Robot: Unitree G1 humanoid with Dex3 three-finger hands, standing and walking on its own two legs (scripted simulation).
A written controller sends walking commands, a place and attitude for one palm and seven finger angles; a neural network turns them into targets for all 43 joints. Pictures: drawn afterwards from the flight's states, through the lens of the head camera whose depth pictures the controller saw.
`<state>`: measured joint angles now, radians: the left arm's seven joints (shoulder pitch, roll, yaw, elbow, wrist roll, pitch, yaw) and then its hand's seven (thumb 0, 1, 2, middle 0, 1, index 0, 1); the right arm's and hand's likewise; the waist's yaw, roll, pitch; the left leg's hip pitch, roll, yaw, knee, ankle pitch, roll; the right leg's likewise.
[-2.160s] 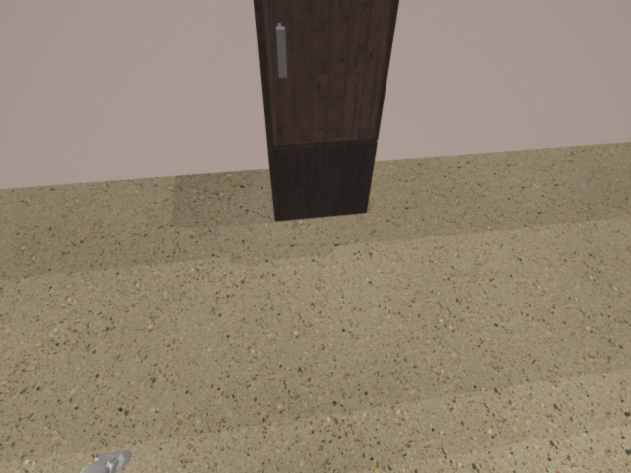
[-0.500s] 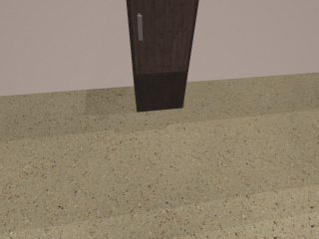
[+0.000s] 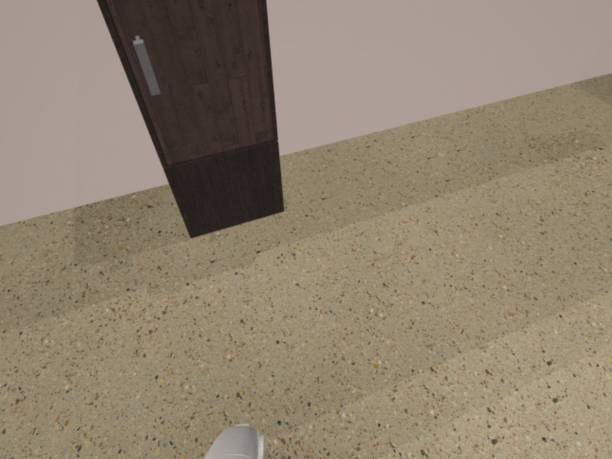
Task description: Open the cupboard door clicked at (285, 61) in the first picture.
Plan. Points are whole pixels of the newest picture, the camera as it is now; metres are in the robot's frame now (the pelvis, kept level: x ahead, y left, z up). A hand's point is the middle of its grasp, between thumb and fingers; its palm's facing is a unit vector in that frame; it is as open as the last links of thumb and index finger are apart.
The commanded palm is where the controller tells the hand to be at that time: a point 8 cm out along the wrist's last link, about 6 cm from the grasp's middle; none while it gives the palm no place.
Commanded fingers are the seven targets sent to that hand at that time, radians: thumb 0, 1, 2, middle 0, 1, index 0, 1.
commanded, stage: walk to a spot facing it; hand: left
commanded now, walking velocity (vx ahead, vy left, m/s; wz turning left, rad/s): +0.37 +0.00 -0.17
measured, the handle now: (146, 65) +1.04 +0.53 +0.00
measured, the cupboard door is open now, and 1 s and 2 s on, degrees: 0 0 0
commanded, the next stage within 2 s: turn to face it in 0.66 s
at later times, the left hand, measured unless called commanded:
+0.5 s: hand (184, 380) +0.27 +0.24 -0.18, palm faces -0.09 -0.98 -0.16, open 7.4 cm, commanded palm none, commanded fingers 0.00 0.90 0.90 -0.20 -0.30 -0.20 -0.30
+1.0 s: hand (286, 253) +0.55 +0.09 -0.17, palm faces -0.34 -0.92 -0.18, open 7.4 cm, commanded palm none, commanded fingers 0.00 0.90 0.90 -0.20 -0.30 -0.20 -0.30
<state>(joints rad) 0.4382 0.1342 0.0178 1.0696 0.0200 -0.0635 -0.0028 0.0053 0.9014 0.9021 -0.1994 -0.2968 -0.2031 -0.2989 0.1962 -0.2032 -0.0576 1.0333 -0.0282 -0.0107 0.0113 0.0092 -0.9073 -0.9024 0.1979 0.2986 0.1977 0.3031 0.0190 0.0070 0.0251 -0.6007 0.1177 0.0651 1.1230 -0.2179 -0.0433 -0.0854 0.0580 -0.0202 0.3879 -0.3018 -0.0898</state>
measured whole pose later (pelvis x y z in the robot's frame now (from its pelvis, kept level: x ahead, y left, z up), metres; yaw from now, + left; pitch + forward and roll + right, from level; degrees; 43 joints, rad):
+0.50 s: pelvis +0.23 +0.06 +0.00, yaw -11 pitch -2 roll +0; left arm 0.32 0.19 0.08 1.03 0.03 0.00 -0.01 0.01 0.91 0.90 -0.19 -0.30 -0.20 -0.30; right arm 0.28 -0.16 -0.06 1.04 -0.02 -0.09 -0.03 -0.02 -0.95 -0.90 0.20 0.30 0.20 0.30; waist 0.03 -0.06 0.02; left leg -0.18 0.03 0.25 0.46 -0.26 0.07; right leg -0.56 -0.08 -0.02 1.23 -0.24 -0.02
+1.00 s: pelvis +0.38 -0.02 -0.02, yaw -17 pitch -2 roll +0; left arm 0.10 0.13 0.02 0.98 0.02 -0.03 0.02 0.00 0.90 0.90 -0.20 -0.30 -0.20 -0.30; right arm 0.36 -0.11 -0.03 1.10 -0.01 0.02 -0.02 0.01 -0.91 -0.90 0.20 0.30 0.20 0.30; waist -0.07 0.02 0.09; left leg -0.38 0.12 0.06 1.19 -0.48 -0.03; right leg -0.35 -0.02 -0.21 0.60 -0.22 -0.09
